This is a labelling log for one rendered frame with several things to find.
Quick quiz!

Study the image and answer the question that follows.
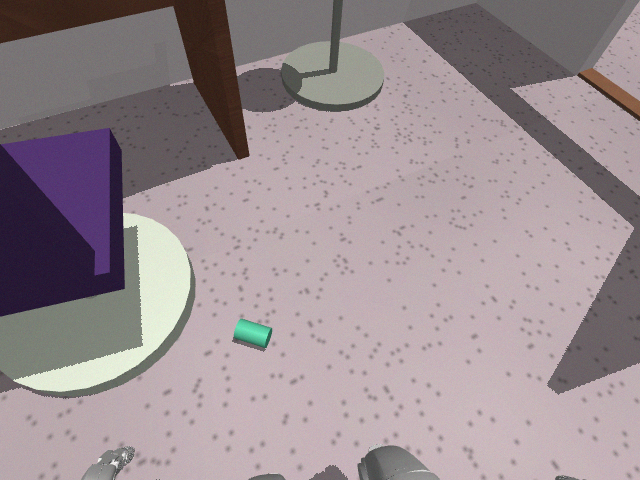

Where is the can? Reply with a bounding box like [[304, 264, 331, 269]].
[[234, 319, 272, 348]]

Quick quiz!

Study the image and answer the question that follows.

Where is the coat stand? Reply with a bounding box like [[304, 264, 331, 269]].
[[281, 0, 384, 112]]

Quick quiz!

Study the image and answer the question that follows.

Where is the office chair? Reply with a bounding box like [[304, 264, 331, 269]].
[[0, 128, 196, 397]]

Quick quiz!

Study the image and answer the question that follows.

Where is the left robot hand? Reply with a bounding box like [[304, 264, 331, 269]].
[[81, 447, 135, 480]]

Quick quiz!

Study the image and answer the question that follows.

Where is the desk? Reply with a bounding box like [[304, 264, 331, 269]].
[[0, 0, 250, 160]]

